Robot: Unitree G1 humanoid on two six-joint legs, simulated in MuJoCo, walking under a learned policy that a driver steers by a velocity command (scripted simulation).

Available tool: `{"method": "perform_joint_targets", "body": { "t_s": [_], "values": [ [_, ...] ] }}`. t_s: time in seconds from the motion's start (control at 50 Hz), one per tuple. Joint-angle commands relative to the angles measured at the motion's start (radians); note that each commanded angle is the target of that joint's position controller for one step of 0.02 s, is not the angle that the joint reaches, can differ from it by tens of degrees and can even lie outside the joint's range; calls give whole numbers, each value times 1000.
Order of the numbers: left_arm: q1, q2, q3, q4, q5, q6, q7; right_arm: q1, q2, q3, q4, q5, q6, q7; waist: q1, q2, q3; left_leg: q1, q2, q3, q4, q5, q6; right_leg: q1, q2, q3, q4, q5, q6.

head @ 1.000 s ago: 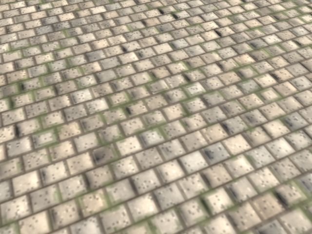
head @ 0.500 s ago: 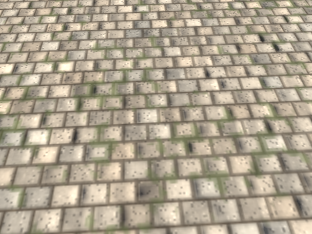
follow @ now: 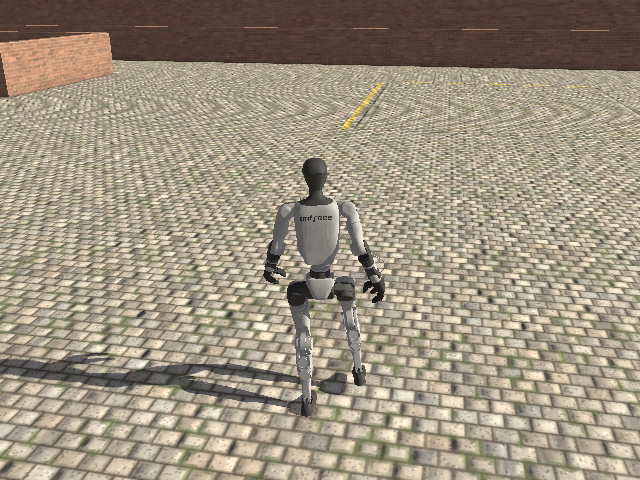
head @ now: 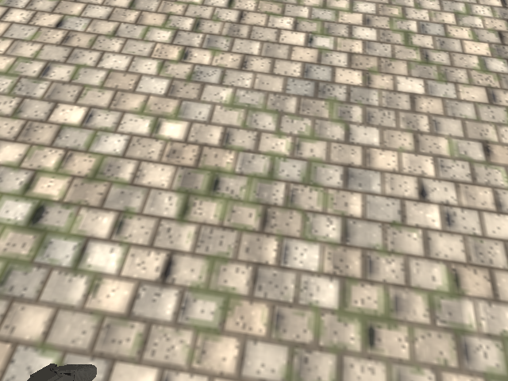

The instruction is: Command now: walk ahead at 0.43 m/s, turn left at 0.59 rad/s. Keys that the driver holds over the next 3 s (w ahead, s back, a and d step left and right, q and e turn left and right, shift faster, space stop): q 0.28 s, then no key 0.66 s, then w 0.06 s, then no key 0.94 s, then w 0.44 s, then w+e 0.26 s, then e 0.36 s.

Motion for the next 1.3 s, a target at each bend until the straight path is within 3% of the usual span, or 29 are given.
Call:
{"method": "perform_joint_targets", "body": {
  "t_s": [0.02,0.12,0.16,0.18,0.2,0.22,0.24,0.26,0.28,0.3,0.34,0.38,0.44,0.52,0.56,0.58,0.6,0.62,0.66,0.7,0.74,0.94,0.98,1.0,1.02,1.06,1.1,1.14,1.3],
  "values": [
    [-98,42,4,-86,-2,-14,-8,-13,-185,-51,-62,3,-5,-20,4,114,-22,-71,180,-141,-77,285,110,106,76,-49,-199,162,10],
    [-112,82,18,-112,-7,-23,-28,24,-175,-54,-51,6,31,-37,5,147,-65,30,201,-253,94,353,59,188,135,-20,-326,133,-27],
    [-33,107,30,-95,-1,-31,-25,-27,-164,-52,-78,5,38,-44,52,170,-97,64,187,-296,205,393,31,270,130,-21,-376,112,-59],
    [39,129,37,-86,13,-38,-19,-57,-142,-43,-98,6,37,-42,94,151,-154,33,133,-271,328,388,-6,416,83,-14,-427,252,-94],
    [148,189,47,-85,33,-37,-10,-52,-86,-23,-133,-14,34,-40,122,16,-305,-114,59,-192,600,92,-56,702,-118,148,-347,593,-163],
    [175,201,46,-71,34,-16,-13,203,-47,-11,-117,0,35,-32,18,-264,-470,-384,-66,-132,878,-615,-112,1007,-388,493,-310,784,-378],
    [145,147,41,-86,-3,5,-15,232,-179,-32,-85,10,45,-29,27,-176,-467,-449,40,-129,996,-514,-139,943,-387,547,-356,460,-375],
    [99,80,22,-113,-5,21,-7,90,-229,-51,-99,15,63,-32,70,-103,-323,-496,70,-79,1028,-427,-164,823,-304,389,-392,305,-325],
    [46,57,9,-114,2,38,-1,22,-230,-54,-112,12,82,-41,62,-45,-235,-493,100,-42,1002,-361,-177,691,-244,283,-429,195,-290],
    [14,53,3,-112,4,49,1,-13,-219,-55,-125,4,99,-46,53,-51,-160,-465,120,-31,970,-329,-182,562,-203,225,-463,131,-283],
    [-7,81,10,-93,19,54,3,7,-142,-37,-131,4,112,-44,24,-98,-98,-344,121,14,858,-295,-177,391,-130,103,-527,112,-274],
    [-4,90,15,-76,15,50,2,7,-102,-23,-133,-7,103,-46,24,-99,-125,-296,121,37,732,-286,-174,402,-135,55,-526,235,-301],
    [-10,111,21,-60,-1,58,-1,-41,-92,-8,-142,-16,94,-36,40,-93,-183,-211,142,46,548,-202,-159,435,-161,28,-515,278,-316],
    [3,127,18,-34,-18,79,-7,-69,-110,-8,-138,-15,95,-17,44,-94,-159,-98,122,85,319,-106,-125,420,-152,26,-506,27,-287],
    [22,90,0,-11,-27,82,-11,-56,-111,-9,-126,-26,92,-12,21,-79,-136,40,110,91,120,2,-84,346,-112,2,-458,-98,-215],
    [62,51,-16,4,-17,77,-18,-63,-145,-12,-141,-37,91,-17,33,-11,-138,109,196,-21,49,88,-45,290,-69,-32,-399,-184,-135],
    [113,5,-28,-4,13,69,-26,-121,-220,-20,-166,-45,95,-27,113,205,-136,81,359,-210,18,145,42,243,46,-155,-267,-314,-48],
    [73,31,-24,-2,13,71,-18,-166,-163,-4,-168,-52,86,-20,83,240,-114,-95,379,-228,-33,20,105,347,58,-120,-259,-322,-25],
    [54,50,-21,14,14,75,-13,-212,-108,12,-158,-52,61,-8,91,206,-74,-118,259,-123,-13,-132,17,415,57,-115,-325,-149,-16],
    [74,78,-18,33,18,80,-9,-194,-112,14,-143,-47,48,-6,87,194,-58,-122,229,-96,0,-111,-24,448,36,-92,-362,-64,-12],
    [88,95,-16,56,5,77,-15,-159,-98,20,-132,-44,50,-6,74,112,-34,-120,203,-72,16,-107,-41,442,29,-93,-373,-80,-27],
    [93,77,-21,142,-4,73,0,-152,-88,14,-100,-34,51,-10,74,38,-78,-31,169,-22,85,162,-38,477,20,-89,-372,12,-24],
    [105,68,-23,164,-7,78,5,-124,-94,8,-77,-29,56,-13,69,64,-88,-29,161,-27,51,-50,-22,467,56,-133,-335,-143,-26],
    [98,70,-20,166,-12,78,6,-108,-120,-2,-72,-23,60,-14,57,96,-60,-37,177,-66,16,-227,5,414,86,-167,-279,-251,-30],
    [67,55,-25,155,-9,75,8,-122,-113,2,-73,-26,60,-15,56,123,-4,-71,215,-125,-26,-285,27,363,84,-158,-257,-241,-33],
    [61,51,-29,156,0,64,9,-156,-71,18,-70,-36,44,-17,81,118,29,-121,210,-111,-5,-92,14,409,45,-104,-307,-107,-38],
    [103,99,-17,191,-3,53,9,-124,-87,10,-52,-33,31,-19,74,35,-48,-53,141,6,105,183,-45,484,23,-88,-323,100,-41],
    [116,94,-19,212,-18,54,7,-86,-103,3,-27,-22,31,-23,67,16,-107,2,129,32,141,312,-66,518,24,-90,-304,194,-60],
    [85,78,-22,254,-17,88,13,-79,-92,6,38,-21,55,-31,70,29,-81,8,136,39,127,310,-74,538,33,-94,-325,176,-65]
  ]
}}
Next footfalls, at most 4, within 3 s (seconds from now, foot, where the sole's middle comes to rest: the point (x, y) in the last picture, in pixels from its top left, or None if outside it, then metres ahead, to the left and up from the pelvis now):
0.18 right None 0.31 -0.12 -0.79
0.58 left None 0.21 0.11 -0.79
2.64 left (159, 323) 0.62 0.21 -0.79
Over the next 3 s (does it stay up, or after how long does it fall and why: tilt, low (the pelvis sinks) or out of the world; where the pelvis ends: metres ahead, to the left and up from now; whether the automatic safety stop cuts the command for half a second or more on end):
stays up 0.58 0.09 -0.01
